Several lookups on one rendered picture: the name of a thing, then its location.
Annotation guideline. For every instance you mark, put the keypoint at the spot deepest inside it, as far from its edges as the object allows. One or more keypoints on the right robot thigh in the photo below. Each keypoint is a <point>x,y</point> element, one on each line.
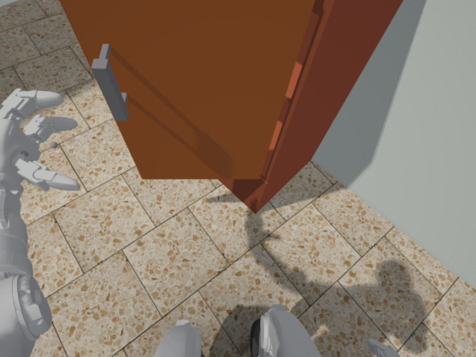
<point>283,334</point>

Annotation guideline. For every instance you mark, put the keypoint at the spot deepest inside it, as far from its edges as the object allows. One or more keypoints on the handle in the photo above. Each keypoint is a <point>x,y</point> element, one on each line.
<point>106,80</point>

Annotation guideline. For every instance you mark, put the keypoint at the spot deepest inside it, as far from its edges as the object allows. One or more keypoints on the robot right hand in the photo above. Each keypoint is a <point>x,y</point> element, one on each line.
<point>381,350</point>

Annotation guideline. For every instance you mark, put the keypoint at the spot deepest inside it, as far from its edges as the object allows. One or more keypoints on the robot left hand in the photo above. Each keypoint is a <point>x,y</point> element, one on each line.
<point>17,107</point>

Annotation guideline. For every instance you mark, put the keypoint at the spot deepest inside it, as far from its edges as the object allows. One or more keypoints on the cupboard door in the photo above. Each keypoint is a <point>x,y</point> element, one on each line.
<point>205,79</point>

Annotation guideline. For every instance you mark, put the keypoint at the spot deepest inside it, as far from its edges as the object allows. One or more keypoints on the left robot shin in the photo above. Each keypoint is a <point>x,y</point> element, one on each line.
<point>182,322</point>

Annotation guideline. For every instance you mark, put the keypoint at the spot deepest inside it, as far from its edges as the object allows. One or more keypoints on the robot left forearm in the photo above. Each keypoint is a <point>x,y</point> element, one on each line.
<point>13,232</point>

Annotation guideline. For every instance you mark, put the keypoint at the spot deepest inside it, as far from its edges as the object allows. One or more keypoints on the left robot upper arm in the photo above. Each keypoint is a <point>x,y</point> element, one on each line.
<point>24,315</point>

